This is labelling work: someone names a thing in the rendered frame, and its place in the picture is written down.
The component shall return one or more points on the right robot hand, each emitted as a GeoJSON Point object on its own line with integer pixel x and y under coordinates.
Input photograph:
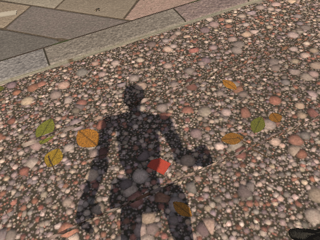
{"type": "Point", "coordinates": [304, 234]}

